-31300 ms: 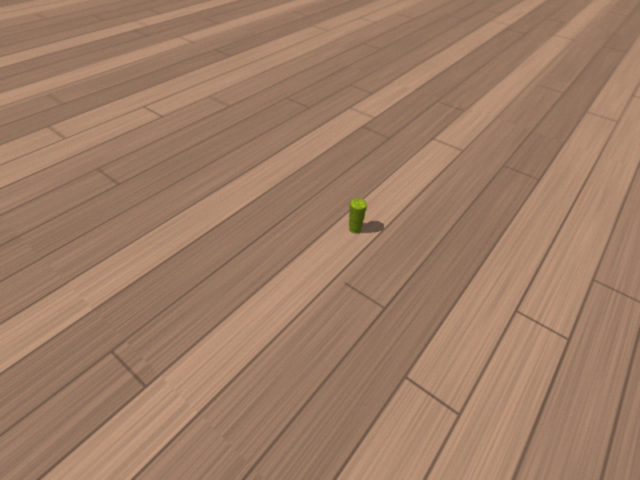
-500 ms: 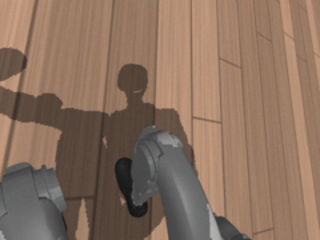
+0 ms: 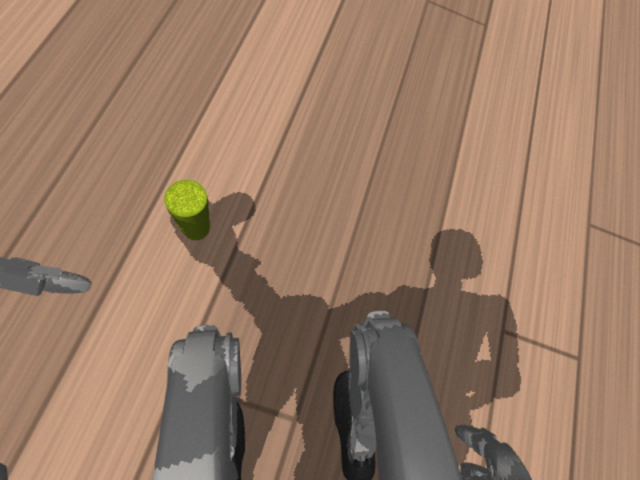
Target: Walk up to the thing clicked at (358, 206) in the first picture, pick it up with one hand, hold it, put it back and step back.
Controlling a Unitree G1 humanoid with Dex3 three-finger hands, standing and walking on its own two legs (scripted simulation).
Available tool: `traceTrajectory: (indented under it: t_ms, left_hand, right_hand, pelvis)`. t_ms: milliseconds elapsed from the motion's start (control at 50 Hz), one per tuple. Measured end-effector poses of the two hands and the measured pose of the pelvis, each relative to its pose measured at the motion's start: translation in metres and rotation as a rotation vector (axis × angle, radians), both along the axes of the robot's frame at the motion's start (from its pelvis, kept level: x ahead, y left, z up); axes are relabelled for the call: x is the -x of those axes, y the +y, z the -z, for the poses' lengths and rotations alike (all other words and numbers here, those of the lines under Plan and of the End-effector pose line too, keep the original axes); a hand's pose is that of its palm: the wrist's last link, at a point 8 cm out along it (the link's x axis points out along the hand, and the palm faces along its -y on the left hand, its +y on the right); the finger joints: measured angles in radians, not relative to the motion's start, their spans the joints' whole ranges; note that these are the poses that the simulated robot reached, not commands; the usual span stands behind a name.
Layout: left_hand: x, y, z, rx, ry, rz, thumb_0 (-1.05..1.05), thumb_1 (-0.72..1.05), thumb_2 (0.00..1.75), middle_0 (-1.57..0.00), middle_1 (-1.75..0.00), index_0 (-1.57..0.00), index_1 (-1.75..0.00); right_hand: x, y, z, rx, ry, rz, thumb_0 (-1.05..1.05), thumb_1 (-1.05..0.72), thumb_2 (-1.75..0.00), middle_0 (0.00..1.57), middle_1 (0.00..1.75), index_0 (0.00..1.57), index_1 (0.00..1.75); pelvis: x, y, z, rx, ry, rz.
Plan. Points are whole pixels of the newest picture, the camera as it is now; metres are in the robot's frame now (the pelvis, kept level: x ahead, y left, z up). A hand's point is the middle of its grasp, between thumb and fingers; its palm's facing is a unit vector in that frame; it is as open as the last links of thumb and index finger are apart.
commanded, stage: home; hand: left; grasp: from the side
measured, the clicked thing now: (191, 214) +0.56 +0.20 -0.36
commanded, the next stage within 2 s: none
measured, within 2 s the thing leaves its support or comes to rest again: neither
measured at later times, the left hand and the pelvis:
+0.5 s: hand (20, 292) +0.31 +0.22 +0.11, palm faces +0.17 -0.91 -0.37, open 16.9 cm; pelvis +0.06 -0.03 +0.21, yaw +5 degrees
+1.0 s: hand out of the picture +0.23 +0.18 +0.23, palm faces +0.20 -0.94 -0.28, open 16.9 cm; pelvis +0.08 -0.02 +0.29, yaw +5 degrees
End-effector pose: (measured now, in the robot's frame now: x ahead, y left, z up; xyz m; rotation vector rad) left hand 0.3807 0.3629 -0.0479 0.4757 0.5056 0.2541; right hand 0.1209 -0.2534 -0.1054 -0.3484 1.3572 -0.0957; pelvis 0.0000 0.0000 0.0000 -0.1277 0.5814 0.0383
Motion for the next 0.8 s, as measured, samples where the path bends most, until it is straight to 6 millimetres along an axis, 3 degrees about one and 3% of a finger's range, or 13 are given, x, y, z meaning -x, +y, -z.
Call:
traceTrajectory:
  t_ms: [120, 260, 360, 580, 680, 800]
  left_hand:
    - [0.037, -0.023, -0.047, 0.038, 0.073, -0.059, -0.01, -0.37, 0.17, -0.1, -0.1, -0.1, -0.1]
    - [0.051, -0.047, -0.107, 0.07, 0.13, -0.12, -0.01, -0.46, 0.12, -0.09, -0.09, -0.09, -0.09]
    - [0.062, -0.069, -0.144, 0.107, 0.168, -0.142, -0.01, -0.48, 0.1, -0.09, -0.08, -0.09, -0.09]
    - [0.11, -0.114, -0.219, 0.195, 0.227, -0.171, -0.01, -0.45, 0.14, -0.13, -0.12, -0.12, -0.12]
    - [0.133, -0.126, -0.255, 0.211, 0.223, -0.164, -0.01, -0.42, 0.16, -0.13, -0.13, -0.13, -0.13]
    - [0.155, -0.138, -0.292, 0.226, 0.184, -0.142, -0.01, -0.41, 0.16, -0.13, -0.13, -0.13, -0.13]
  right_hand:
    - [-0.057, 0.006, -0.062, -0.02, -0.178, -0.034, 0.0, -0.9, -0.9, 0.2, 0.3, 0.2, 0.3]
    - [-0.097, -0.001, -0.13, -0.018, -0.32, -0.045, 0.0, -0.9, -0.9, 0.2, 0.3, 0.21, 0.3]
    - [-0.102, -0.009, -0.172, -0.017, -0.368, -0.015, 0.0, -0.9, -0.9, 0.2, 0.3, 0.2, 0.3]
    - [-0.084, -0.016, -0.255, -0.001, -0.426, 0.053, 0.0, -0.89, -0.9, 0.2, 0.3, 0.2, 0.3]
    - [-0.087, -0.012, -0.285, -0.001, -0.493, 0.069, 0.0, -0.89, -0.9, 0.2, 0.3, 0.2, 0.3]
    - [-0.106, -0.001, -0.309, -0.021, -0.609, 0.067, 0.01, -0.89, -0.9, 0.2, 0.3, 0.2, 0.3]
  pelvis:
    - [-0.013, -0.01, -0.061, -0.034, -0.01, -0.015]
    - [-0.034, -0.019, -0.123, -0.063, -0.059, -0.028]
    - [-0.047, -0.023, -0.162, -0.08, -0.116, -0.028]
    - [-0.067, -0.028, -0.238, -0.101, -0.27, -0.04]
    - [-0.073, -0.025, -0.263, -0.106, -0.338, -0.045]
    - [-0.08, -0.02, -0.278, -0.111, -0.397, -0.045]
